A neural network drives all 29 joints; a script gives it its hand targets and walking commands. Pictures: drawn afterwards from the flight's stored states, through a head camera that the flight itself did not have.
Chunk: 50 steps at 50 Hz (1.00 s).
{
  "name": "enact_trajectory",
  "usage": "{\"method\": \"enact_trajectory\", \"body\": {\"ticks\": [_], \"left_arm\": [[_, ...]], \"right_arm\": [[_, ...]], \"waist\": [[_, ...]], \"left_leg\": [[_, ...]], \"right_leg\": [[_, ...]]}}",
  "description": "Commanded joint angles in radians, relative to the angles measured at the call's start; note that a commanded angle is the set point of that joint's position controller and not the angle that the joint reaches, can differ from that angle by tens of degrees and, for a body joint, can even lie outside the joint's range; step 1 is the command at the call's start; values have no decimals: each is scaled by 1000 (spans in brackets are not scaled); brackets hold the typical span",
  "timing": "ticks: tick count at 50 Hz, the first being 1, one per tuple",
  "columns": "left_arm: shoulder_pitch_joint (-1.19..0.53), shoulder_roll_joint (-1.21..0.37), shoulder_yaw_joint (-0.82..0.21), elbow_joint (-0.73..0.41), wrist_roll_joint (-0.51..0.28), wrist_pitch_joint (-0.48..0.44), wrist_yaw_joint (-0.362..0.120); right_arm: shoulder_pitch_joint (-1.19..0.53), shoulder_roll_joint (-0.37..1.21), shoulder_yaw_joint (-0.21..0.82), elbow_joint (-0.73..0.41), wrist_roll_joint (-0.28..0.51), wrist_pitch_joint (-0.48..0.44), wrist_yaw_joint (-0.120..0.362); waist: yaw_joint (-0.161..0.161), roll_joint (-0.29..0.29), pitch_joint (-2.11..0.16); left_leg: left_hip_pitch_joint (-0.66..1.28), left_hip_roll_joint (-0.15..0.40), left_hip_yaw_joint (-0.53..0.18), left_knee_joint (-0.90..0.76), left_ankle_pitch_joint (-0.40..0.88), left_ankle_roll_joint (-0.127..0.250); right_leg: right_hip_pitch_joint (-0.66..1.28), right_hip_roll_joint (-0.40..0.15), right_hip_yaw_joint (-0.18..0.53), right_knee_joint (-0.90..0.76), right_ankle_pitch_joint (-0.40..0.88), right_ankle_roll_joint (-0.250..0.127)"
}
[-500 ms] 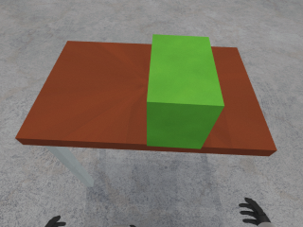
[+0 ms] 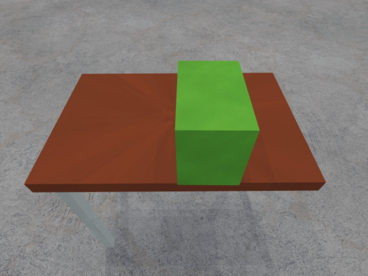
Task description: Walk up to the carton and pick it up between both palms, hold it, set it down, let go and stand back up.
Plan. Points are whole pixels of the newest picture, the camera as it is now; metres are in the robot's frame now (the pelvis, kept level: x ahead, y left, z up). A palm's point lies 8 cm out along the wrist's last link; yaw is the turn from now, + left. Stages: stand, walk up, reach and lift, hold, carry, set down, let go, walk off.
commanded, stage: walk up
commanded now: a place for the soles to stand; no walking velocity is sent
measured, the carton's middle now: (208, 122) +0.49 -0.06 +0.04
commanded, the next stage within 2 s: reach and lift in 0.68 s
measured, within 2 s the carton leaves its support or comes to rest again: neither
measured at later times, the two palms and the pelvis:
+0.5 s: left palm out of the picture +0.03 +0.29 -0.13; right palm out of the picture +0.05 -0.29 -0.12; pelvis -0.01 +0.00 +0.00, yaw -1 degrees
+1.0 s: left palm (98, 254) +0.20 +0.23 -0.14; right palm (307, 275) +0.15 -0.27 -0.12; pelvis -0.03 -0.01 -0.03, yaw -2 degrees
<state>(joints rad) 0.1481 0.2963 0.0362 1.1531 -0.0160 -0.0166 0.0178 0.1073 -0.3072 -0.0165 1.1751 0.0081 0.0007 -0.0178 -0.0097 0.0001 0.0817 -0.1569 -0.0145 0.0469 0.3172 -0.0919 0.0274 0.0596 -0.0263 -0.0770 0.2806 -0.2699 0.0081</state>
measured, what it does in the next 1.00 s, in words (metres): stands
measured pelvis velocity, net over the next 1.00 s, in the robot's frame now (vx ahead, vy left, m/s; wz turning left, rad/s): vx -0.03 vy -0.01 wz -0.04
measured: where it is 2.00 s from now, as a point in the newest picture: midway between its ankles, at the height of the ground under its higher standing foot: outside the picture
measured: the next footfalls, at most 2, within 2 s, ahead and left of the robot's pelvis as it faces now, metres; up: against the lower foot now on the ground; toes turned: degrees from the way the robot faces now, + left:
none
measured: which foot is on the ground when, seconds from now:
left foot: down 0.00-1.00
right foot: down 0.00-1.00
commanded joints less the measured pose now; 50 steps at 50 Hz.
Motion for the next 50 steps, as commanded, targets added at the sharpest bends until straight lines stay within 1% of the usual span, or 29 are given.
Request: {"method": "enact_trajectory", "body": {"ticks": [1, 9, 10, 13, 14, 15, 16, 17, 18, 19, 22, 24, 25, 28, 29, 30, 33, 34, 35, 36, 37, 39, 40, 41, 44, 45, 47, 48, 50], "left_arm": [[-9, 241, 43, -73, 0, -20, 7], [6, 246, 55, -87, 7, -9, 7], [39, 261, 58, -82, 4, -8, 7], [38, 208, 41, -84, 4, -12, 2], [27, 247, 48, -92, 5, -12, 0], [6, 233, 49, -75, 6, -10, -1], [-9, 234, 51, -96, 8, -14, -1], [7, 235, 49, -98, 5, -14, 1], [31, 241, 44, -96, 8, -15, 1], [23, 246, 54, -85, 7, -17, 3], [36, 248, 47, -105, 7, -18, 2], [42, 239, 50, -95, 7, -11, 3], [51, 236, 51, -100, 14, -11, 0], [69, 233, 41, -103, 7, -15, 4], [39, 252, 40, -98, 5, -17, 4], [41, 240, 41, -97, 8, -15, 6], [46, 232, 41, -91, 5, -13, 7], [56, 253, 36, -100, 1, -17, 7], [-585, 266, 28, -535, -30, 165, 3], [-494, 235, -16, -554, -45, 311, 28], [-507, 249, -3, -582, -34, 384, 31], [-390, 184, -11, -651, 10, 497, 22], [-342, 185, -23, -698, 41, 543, 16], [-314, 171, 16, -709, 64, 586, 13], [-160, 135, 58, -861, 117, 643, 11], [-125, 124, 60, -894, 120, 632, 8], [10, 112, 113, -961, 139, 619, 6], [61, 60, 118, -988, 130, 612, 12], [70, 32, 107, -965, 145, 591, 11]], "right_arm": [[-52, -213, -43, -90, -2, -36, -19], [-31, -206, -42, -109, -11, -31, -17], [-24, -227, -47, -115, -5, -30, -17], [-37, -225, -46, -125, -3, -31, -19], [-23, -240, -44, -128, 4, -29, -14], [-37, -240, -44, -127, 2, -32, -15], [-23, -232, -43, -123, -6, -30, -16], [-17, -228, -38, -121, -9, -36, -18], [-31, -231, -45, -138, -1, -33, -15], [-39, -222, -44, -142, -7, -34, -15], [-22, -217, -42, -141, 5, -38, -16], [-8, -225, -40, -148, 2, -34, -18], [8, -226, -44, -140, -6, -36, -18], [-9, -220, -40, -143, -3, -35, -14], [0, -244, -42, -138, 6, -34, -14], [-15, -241, -45, -139, -1, -36, -17], [-16, -240, -42, -124, -7, -33, -16], [-16, -251, -42, -138, -2, -38, -18], [-512, -27, -87, -266, -152, -113, 36], [-394, -117, -135, -280, -128, -77, 81], [-382, -154, -186, -275, -125, -49, 101], [-326, -130, -162, -328, -118, 7, 101], [-263, -154, -157, -314, -72, 16, 116], [-273, -181, -174, -279, -59, 19, 124], [-136, -188, -105, -325, 41, 19, 107], [-116, -216, -115, -331, 51, 10, 103], [-89, -262, -70, -394, 109, -14, 94], [-72, -263, -60, -397, 122, -23, 90], [-81, -282, -64, -434, 122, -52, 79]], "waist": [[11, -40, -95], [4, 28, -48], [10, -3, -36], [8, 59, 8], [4, 24, 20], [-1, 46, -1], [-1, -37, 19], [3, 13, -33], [-1, -27, -64], [4, 51, -26], [-1, 21, -50], [0, 22, -44], [-3, -18, -31], [13, -16, -110], [-3, -29, -54], [0, 8, -58], [10, -30, -32], [12, 11, -57], [-33, -111, -71], [-39, -125, -11], [-27, -159, -23], [-15, -105, -97], [-36, -42, -159], [-23, 10, -241], [-17, 76, -390], [-52, 61, -447], [8, 130, -531], [28, 153, -532], [24, 79, -481]], "left_leg": [[127, 156, -150, -41, 153, 5], [69, 150, -163, -83, -13, -3], [60, 155, -166, -63, -32, 1], [31, 160, -174, -104, -96, 10], [-5, 156, -175, -110, -118, -6], [21, 154, -169, -99, -89, -3], [22, 154, -169, -104, -39, 0], [51, 152, -183, -87, -80, -2], [109, 158, -169, -79, -52, -1], [69, 155, -167, -67, -32, -1], [89, 160, -143, -59, 49, -2], [60, 156, -178, -72, -31, -2], [70, 158, -171, -61, 12, 5], [114, 166, -160, -42, 90, 7], [90, 162, -167, -55, 85, -2], [108, 159, -146, -54, 96, -2], [76, 157, -149, -61, 136, 6], [96, 159, -148, -51, 172, 10], [44, 37, 47, 174, -252, -67], [37, 37, 23, 243, -334, -52], [77, 56, 41, 306, -358, -33], [77, 75, 31, 323, -216, -52], [110, 103, -15, 319, -156, -66], [151, 116, -33, 350, 10, -85], [372, 89, -74, 408, 348, -107], [415, 94, -96, 412, 420, -120], [481, 85, -111, 396, 616, -129], [527, 76, -122, 396, 638, -129], [498, 39, -94, 373, 536, -101]], "right_leg": [[-132, -118, 94, -69, 176, -30], [-166, -105, 106, -78, 13, -38], [-143, -108, 110, -92, 33, -25], [-181, -108, 151, -92, 15, -43], [-145, -113, 142, -95, 23, -42], [-153, -119, 131, -107, 30, -33], [-173, -112, 128, -100, 47, -42], [-164, -105, 139, -80, 11, -34], [-177, -107, 139, -91, 47, -32], [-169, -111, 154, -76, 70, -33], [-161, -121, 143, -78, 97, -35], [-137, -108, 135, -71, 86, -32], [-167, -113, 139, -74, 72, -40], [-140, -117, 136, -70, 113, -35], [-156, -113, 142, -63, 129, -40], [-171, -119, 140, -66, 136, -40], [-157, -117, 131, -61, 151, -41], [-167, -115, 139, -57, 155, -36], [-552, 6, 6, 106, -253, -36], [-663, -16, -9, 142, -319, -92], [-692, -37, -13, 185, -327, -107], [-647, -13, -5, 206, -153, -80], [-625, -2, -28, 267, -43, -76], [-621, 7, -23, 312, 75, -77], [-648, 36, -30, 334, 354, -64], [-625, 59, -46, 330, 384, -58], [-518, 82, -49, 302, 505, -50], [-524, 89, -40, 266, 520, -62], [-530, 84, -25, 245, 579, -37]]}}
